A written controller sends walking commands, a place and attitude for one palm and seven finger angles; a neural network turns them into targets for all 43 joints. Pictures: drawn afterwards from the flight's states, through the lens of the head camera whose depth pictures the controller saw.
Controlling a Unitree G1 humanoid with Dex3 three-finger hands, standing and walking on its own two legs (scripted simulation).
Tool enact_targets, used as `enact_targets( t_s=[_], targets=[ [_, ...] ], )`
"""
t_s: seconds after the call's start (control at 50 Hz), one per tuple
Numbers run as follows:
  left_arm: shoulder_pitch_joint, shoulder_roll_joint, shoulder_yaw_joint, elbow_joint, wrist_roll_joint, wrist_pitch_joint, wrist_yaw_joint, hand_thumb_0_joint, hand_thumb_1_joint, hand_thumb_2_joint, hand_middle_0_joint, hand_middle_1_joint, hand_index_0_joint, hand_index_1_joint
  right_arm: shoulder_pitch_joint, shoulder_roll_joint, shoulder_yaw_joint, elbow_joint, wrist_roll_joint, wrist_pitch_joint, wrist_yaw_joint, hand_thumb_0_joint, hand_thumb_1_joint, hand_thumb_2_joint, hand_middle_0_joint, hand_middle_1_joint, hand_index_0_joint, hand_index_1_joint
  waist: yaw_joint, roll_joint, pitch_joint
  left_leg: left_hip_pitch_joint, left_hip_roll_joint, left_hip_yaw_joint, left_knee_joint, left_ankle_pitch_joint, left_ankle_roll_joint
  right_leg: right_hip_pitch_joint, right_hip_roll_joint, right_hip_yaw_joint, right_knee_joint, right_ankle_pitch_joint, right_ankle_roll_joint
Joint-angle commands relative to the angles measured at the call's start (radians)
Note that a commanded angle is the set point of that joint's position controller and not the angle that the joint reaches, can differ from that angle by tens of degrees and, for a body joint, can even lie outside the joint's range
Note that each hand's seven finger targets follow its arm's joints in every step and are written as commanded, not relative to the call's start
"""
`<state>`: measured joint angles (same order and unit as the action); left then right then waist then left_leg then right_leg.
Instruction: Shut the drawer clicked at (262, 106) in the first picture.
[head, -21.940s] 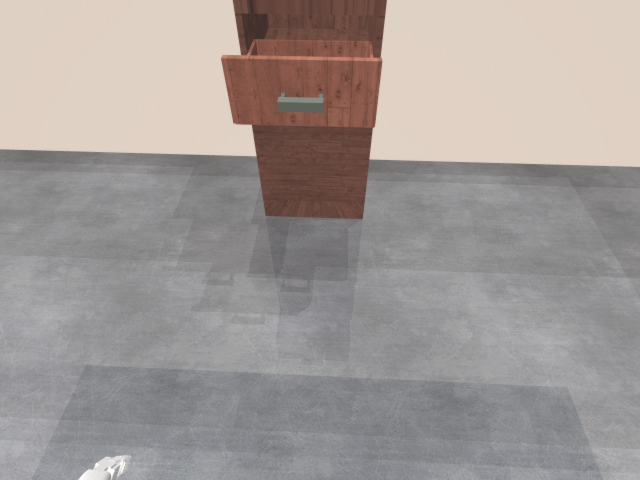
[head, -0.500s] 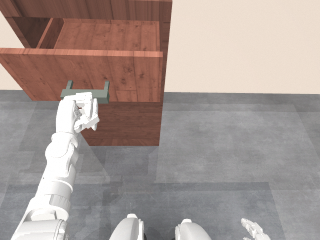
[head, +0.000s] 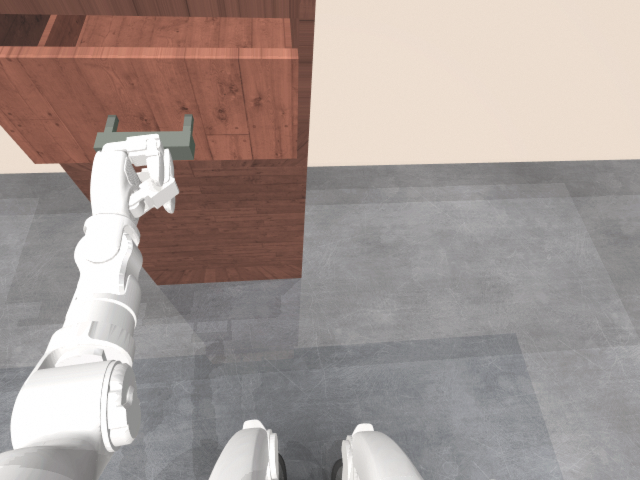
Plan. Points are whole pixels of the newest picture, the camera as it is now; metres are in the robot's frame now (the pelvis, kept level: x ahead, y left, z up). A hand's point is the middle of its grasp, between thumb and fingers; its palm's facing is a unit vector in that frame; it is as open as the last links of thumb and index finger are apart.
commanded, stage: push the drawer shut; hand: left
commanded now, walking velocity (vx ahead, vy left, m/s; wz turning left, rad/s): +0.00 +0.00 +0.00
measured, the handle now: (148, 133) +0.55 +0.21 +0.06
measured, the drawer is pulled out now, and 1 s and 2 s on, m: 0.07 0.00 0.00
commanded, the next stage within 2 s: pull the fist back off the drawer in 1.14 s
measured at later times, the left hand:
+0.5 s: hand (174, 141) +0.53 +0.18 +0.06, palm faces +0.05 -1.00 -0.03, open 2.9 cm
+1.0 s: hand (161, 131) +0.55 +0.20 +0.06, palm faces +0.05 -1.00 -0.03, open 3.1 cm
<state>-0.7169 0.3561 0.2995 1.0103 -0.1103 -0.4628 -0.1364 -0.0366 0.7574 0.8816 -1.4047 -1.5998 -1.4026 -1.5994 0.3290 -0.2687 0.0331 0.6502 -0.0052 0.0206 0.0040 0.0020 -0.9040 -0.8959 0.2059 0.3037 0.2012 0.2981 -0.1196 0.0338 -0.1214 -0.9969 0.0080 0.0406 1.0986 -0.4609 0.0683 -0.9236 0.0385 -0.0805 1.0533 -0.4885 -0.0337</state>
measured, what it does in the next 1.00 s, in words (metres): stands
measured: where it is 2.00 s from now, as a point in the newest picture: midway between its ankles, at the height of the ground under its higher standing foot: outside the picture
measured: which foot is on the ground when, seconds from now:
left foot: down 0.00-1.00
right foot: down 0.00-1.00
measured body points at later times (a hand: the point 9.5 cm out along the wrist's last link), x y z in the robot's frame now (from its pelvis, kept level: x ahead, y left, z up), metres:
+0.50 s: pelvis +0.00 +0.00 -0.01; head +0.15 +0.02 +0.41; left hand +0.53 +0.23 +0.06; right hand +0.00 -0.27 -0.12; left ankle +0.03 +0.08 -0.66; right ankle +0.01 -0.10 -0.66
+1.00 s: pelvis -0.02 +0.01 -0.02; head +0.15 +0.05 +0.39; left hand +0.54 +0.25 +0.06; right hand -0.04 -0.26 -0.12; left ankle +0.03 +0.08 -0.66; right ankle +0.01 -0.10 -0.66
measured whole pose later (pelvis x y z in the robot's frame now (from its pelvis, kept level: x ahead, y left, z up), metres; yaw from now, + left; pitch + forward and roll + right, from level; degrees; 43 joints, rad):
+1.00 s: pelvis -0.02 +0.01 -0.02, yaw -1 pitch +27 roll -7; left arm -1.15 0.62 0.37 1.32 0.01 -0.39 -0.16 -0.07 0.51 0.86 -1.40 -1.60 -1.40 -1.60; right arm 0.38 -0.28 0.08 0.66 -0.05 0.04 0.02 0.00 -0.90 -0.90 0.21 0.30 0.20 0.30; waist -0.24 0.05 -0.11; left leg -1.23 0.02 -0.02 1.21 -0.46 0.07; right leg -1.12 0.05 -0.14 1.11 -0.47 -0.03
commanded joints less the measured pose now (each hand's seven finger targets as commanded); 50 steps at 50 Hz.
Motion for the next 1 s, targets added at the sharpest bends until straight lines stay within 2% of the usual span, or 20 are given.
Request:
enact_targets(
  t_s=[0.0, 0.02, 0.06, 0.08, 0.14, 0.26, 0.34, 0.36, 0.4, 0.44, 0.5, 0.54, 0.6, 0.66, 0.68, 0.74, 0.8, 0.82, 0.86, 0.98],
  targets=[
    [-0.498, 0.274, 0.077, -0.183, -0.004, -0.061, 0.023, 0.000, 0.900, 0.900, -1.400, -1.600, -1.400, -1.600, 0.122, -0.169, -0.060, -0.074, 0.001, -0.017, -0.009, 0.000, -0.900, -0.900, 0.200, 0.300, 0.200, 0.300, -0.033, 0.059, -0.445, 0.359, 0.013, -0.113, -0.122, 0.266, -0.037, 0.097, 0.003, 0.068, -0.131, 0.226, 0.009],
    [-0.503, 0.253, 0.064, -0.181, -0.005, -0.062, 0.021, 0.000, 0.900, 0.900, -1.400, -1.600, -1.400, -1.600, 0.127, -0.164, -0.059, -0.076, -0.001, -0.015, -0.006, 0.000, -0.900, -0.900, 0.200, 0.300, 0.200, 0.300, -0.035, 0.072, -0.457, 0.378, 0.013, -0.114, -0.123, 0.283, -0.038, 0.096, 0.005, 0.063, -0.131, 0.235, 0.008],
    [-0.511, 0.275, 0.079, -0.177, -0.001, -0.067, 0.020, 0.000, 0.900, 0.900, -1.400, -1.600, -1.400, -1.600, 0.137, -0.169, -0.060, -0.069, -0.004, -0.009, -0.003, 0.000, -0.900, -0.900, 0.200, 0.300, 0.200, 0.300, -0.037, 0.085, -0.481, 0.403, 0.018, -0.119, -0.112, 0.320, -0.039, 0.081, 0.006, 0.061, -0.123, 0.255, 0.007],
    [-0.515, 0.262, 0.069, -0.162, -0.005, -0.063, 0.016, 0.000, 0.900, 0.900, -1.400, -1.600, -1.400, -1.600, 0.136, -0.166, -0.059, -0.069, -0.004, -0.007, -0.001, 0.000, -0.900, -0.900, 0.200, 0.300, 0.200, 0.300, -0.045, 0.086, -0.472, 0.394, 0.017, -0.113, -0.108, 0.313, -0.037, 0.080, 0.008, 0.065, -0.131, 0.254, 0.009],
    [-0.570, 0.307, 0.090, -0.109, 0.006, -0.057, 0.016, 0.000, 0.900, 0.900, -1.400, -1.600, -1.400, -1.600, 0.154, -0.174, -0.055, -0.062, -0.005, 0.000, -0.003, 0.000, -0.900, -0.900, 0.200, 0.300, 0.200, 0.300, -0.063, 0.044, -0.424, 0.327, 0.018, -0.116, -0.103, 0.260, -0.029, 0.075, 0.011, 0.069, -0.132, 0.220, 0.010],
    [-0.650, 0.324, 0.085, -0.077, 0.028, -0.050, 0.016, 0.000, 0.900, 0.900, -1.400, -1.600, -1.400, -1.600, 0.178, -0.177, -0.051, -0.059, -0.010, 0.010, 0.000, 0.000, -0.900, -0.900, 0.200, 0.300, 0.200, 0.300, -0.081, 0.102, -0.455, 0.350, 0.020, -0.122, -0.092, 0.277, -0.030, 0.036, 0.012, 0.067, -0.128, 0.218, 0.009],
    [-0.699, 0.406, 0.125, -0.012, 0.042, -0.032, 0.016, 0.000, 0.900, 0.900, -1.400, -1.600, -1.400, -1.600, 0.199, -0.188, -0.045, -0.053, -0.013, 0.013, -0.004, 0.000, -0.900, -0.900, 0.200, 0.300, 0.200, 0.300, -0.106, 0.066, -0.420, 0.270, 0.020, -0.117, -0.072, 0.238, -0.020, 0.041, 0.015, 0.077, -0.131, 0.196, 0.013],
    [-0.725, 0.382, 0.100, -0.022, 0.045, -0.031, 0.010, 0.000, 0.900, 0.900, -1.400, -1.600, -1.400, -1.600, 0.202, -0.187, -0.043, -0.059, -0.014, 0.013, -0.003, 0.000, -0.900, -0.900, 0.200, 0.300, 0.200, 0.300, -0.112, 0.091, -0.446, 0.281, 0.019, -0.118, -0.070, 0.243, -0.020, 0.034, 0.014, 0.078, -0.130, 0.196, 0.014],
    [-0.739, 0.395, 0.106, -0.008, 0.048, -0.024, 0.006, 0.000, 0.900, 0.900, -1.400, -1.600, -1.400, -1.600, 0.208, -0.188, -0.043, -0.055, -0.016, 0.014, -0.002, 0.000, -0.900, -0.900, 0.200, 0.300, 0.200, 0.300, -0.116, 0.105, -0.462, 0.286, 0.021, -0.116, -0.059, 0.256, -0.019, 0.027, 0.016, 0.078, -0.129, 0.203, 0.015],
    [-0.753, 0.457, 0.148, -0.007, 0.051, -0.019, 0.005, 0.000, 0.900, 0.900, -1.400, -1.600, -1.400, -1.600, 0.223, -0.196, -0.041, -0.056, -0.021, 0.018, -0.003, 0.000, -0.900, -0.900, 0.200, 0.300, 0.200, 0.300, -0.112, 0.117, -0.489, 0.286, 0.023, -0.119, -0.049, 0.292, -0.019, 0.038, 0.017, 0.076, -0.115, 0.233, 0.012],
    [-0.754, 0.453, 0.142, -0.030, 0.053, -0.016, -0.005, 0.000, 0.900, 0.900, -1.400, -1.600, -1.400, -1.600, 0.232, -0.193, -0.042, -0.061, -0.023, 0.028, 0.001, 0.000, -0.900, -0.900, 0.200, 0.300, 0.200, 0.300, -0.103, 0.168, -0.553, 0.352, 0.028, -0.126, -0.046, 0.370, -0.028, 0.034, 0.018, 0.067, -0.104, 0.284, 0.010],
    [-0.765, 0.435, 0.133, 0.003, 0.051, -0.003, -0.005, 0.000, 0.900, 0.900, -1.400, -1.600, -1.400, -1.600, 0.243, -0.194, -0.040, -0.054, -0.026, 0.034, 0.004, 0.000, -0.900, -0.900, 0.200, 0.300, 0.200, 0.300, -0.122, 0.148, -0.523, 0.347, 0.031, -0.133, -0.044, 0.376, -0.025, 0.014, 0.022, 0.061, -0.107, 0.282, 0.012],
    [-0.801, 0.490, 0.165, 0.012, 0.056, 0.013, 0.003, 0.000, 0.900, 0.900, -1.400, -1.600, -1.400, -1.600, 0.256, -0.201, -0.040, -0.053, -0.024, 0.042, 0.002, 0.000, -0.900, -0.900, 0.200, 0.300, 0.200, 0.300, -0.135, 0.103, -0.496, 0.285, 0.034, -0.125, -0.039, 0.344, -0.018, 0.031, 0.023, 0.065, -0.115, 0.273, 0.020],
    [-0.870, 0.457, 0.133, -0.015, 0.064, 0.005, 0.010, 0.000, 0.900, 0.900, -1.400, -1.600, -1.400, -1.600, 0.262, -0.197, -0.042, -0.044, -0.027, 0.039, 0.004, 0.000, -0.900, -0.900, 0.200, 0.300, 0.200, 0.300, -0.145, 0.171, -0.519, 0.330, 0.033, -0.134, -0.035, 0.348, -0.022, -0.013, 0.024, 0.064, -0.116, 0.253, 0.016],
    [-0.863, 0.477, 0.153, 0.015, 0.067, 0.009, 0.017, 0.000, 0.900, 0.900, -1.400, -1.600, -1.400, -1.600, 0.269, -0.201, -0.042, -0.035, -0.028, 0.040, 0.003, 0.000, -0.900, -0.900, 0.200, 0.300, 0.200, 0.300, -0.152, 0.133, -0.497, 0.316, 0.038, -0.140, -0.035, 0.329, -0.021, -0.025, 0.025, 0.057, -0.118, 0.232, 0.016],
    [-0.943, 0.466, 0.115, 0.035, 0.080, 0.009, 0.021, 0.000, 0.900, 0.900, -1.400, -1.600, -1.400, -1.600, 0.272, -0.205, -0.035, -0.022, -0.032, 0.033, 0.002, 0.000, -0.900, -0.900, 0.200, 0.300, 0.200, 0.300, -0.185, 0.161, -0.444, 0.301, 0.040, -0.155, -0.035, 0.272, -0.021, -0.094, 0.025, 0.052, -0.119, 0.172, 0.013],
    [-0.998, 0.462, 0.096, 0.008, 0.090, 0.000, 0.026, 0.000, 0.900, 0.900, -1.400, -1.600, -1.400, -1.600, 0.277, -0.209, -0.035, -0.016, -0.036, 0.026, 0.003, 0.000, -0.900, -0.900, 0.200, 0.300, 0.200, 0.300, -0.191, 0.234, -0.499, 0.375, 0.043, -0.176, -0.036, 0.284, -0.029, -0.143, 0.024, 0.041, -0.107, 0.163, 0.008],
    [-1.009, 0.495, 0.123, 0.010, 0.092, 0.000, 0.030, 0.000, 0.900, 0.900, -1.400, -1.600, -1.400, -1.600, 0.281, -0.213, -0.034, -0.014, -0.041, 0.025, 0.002, 0.000, -0.900, -0.900, 0.200, 0.300, 0.200, 0.300, -0.185, 0.226, -0.515, 0.368, 0.043, -0.182, -0.030, 0.283, -0.030, -0.139, 0.024, 0.039, -0.101, 0.160, 0.007],
    [-1.029, 0.472, 0.092, 0.035, 0.097, 0.009, 0.030, 0.000, 0.900, 0.900, -1.400, -1.600, -1.400, -1.600, 0.282, -0.214, -0.029, -0.011, -0.039, 0.022, 0.002, 0.000, -0.900, -0.900, 0.200, 0.300, 0.200, 0.300, -0.206, 0.239, -0.497, 0.367, 0.045, -0.189, -0.030, 0.261, -0.029, -0.173, 0.025, 0.037, -0.103, 0.144, 0.008],
    [-1.106, 0.501, 0.083, 0.040, 0.103, 0.029, 0.033, 0.000, 0.900, 0.900, -1.400, -1.600, -1.400, -1.600, 0.285, -0.227, -0.019, -0.007, -0.040, 0.002, -0.005, 0.000, -0.900, -0.900, 0.200, 0.300, 0.200, 0.300, -0.218, 0.262, -0.506, 0.362, 0.050, -0.219, -0.046, 0.175, -0.031, -0.213, 0.022, 0.029, -0.091, 0.098, 0.007]
  ],
)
